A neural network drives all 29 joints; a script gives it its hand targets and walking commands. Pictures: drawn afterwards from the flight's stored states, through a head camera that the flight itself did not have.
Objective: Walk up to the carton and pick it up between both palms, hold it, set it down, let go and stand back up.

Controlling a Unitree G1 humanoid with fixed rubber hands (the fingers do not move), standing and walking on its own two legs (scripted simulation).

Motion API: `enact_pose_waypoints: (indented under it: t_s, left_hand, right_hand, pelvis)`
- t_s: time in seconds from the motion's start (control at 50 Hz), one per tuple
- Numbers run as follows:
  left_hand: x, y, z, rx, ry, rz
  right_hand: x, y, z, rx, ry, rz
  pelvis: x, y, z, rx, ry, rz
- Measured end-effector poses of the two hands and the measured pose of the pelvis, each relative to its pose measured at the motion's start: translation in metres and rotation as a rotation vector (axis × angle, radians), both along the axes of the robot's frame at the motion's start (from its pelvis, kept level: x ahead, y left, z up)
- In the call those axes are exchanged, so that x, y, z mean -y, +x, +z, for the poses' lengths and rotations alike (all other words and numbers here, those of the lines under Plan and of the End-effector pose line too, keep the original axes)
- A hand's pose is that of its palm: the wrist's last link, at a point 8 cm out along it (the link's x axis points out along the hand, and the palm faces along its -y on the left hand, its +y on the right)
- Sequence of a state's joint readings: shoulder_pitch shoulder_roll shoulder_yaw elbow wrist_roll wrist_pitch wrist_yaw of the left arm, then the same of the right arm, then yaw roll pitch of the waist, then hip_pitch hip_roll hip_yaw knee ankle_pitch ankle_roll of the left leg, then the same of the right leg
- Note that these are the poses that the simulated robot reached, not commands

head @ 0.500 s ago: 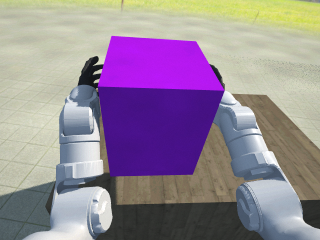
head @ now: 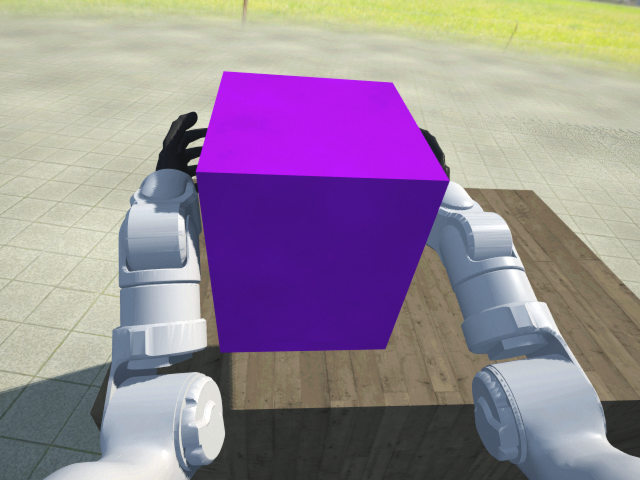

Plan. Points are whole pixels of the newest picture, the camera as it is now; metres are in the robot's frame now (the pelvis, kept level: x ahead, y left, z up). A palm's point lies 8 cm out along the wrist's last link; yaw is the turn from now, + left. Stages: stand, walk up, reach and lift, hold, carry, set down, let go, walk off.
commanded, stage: hold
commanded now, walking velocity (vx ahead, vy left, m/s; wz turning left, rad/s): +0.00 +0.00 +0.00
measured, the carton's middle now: (307, 215) +0.37 +0.00 +0.21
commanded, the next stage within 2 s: none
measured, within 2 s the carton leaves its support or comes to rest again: neither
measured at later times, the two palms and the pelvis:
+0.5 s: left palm (176, 180) +0.38 +0.15 +0.26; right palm (430, 190) +0.37 -0.15 +0.25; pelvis +0.00 +0.00 +0.00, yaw +0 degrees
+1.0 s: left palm (176, 179) +0.38 +0.15 +0.26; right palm (431, 190) +0.37 -0.15 +0.25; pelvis +0.00 +0.00 +0.00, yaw +0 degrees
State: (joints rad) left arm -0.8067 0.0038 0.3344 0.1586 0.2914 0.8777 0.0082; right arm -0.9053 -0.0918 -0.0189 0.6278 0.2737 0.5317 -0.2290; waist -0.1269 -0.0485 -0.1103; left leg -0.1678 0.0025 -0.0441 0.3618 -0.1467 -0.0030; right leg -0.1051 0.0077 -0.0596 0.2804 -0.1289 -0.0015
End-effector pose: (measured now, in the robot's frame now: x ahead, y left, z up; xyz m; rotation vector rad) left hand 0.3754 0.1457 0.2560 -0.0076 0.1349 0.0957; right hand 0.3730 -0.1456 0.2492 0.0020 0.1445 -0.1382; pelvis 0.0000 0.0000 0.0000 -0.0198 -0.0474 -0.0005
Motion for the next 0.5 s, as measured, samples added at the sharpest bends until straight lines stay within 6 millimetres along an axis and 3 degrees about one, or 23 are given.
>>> enact_pose_waypoints:
  t_s: [0.5]
  left_hand:
    - [-0.0004, -0.0001, 0.0007, 0.002, -0.001, 0.001]
  right_hand:
    - [-0.0004, -0.0001, 0.0008, -0.001, 0.0, 0.0]
  pelvis:
    - [-0.0002, 0.0003, -0.0001, 0.001, -0.001, 0.0]
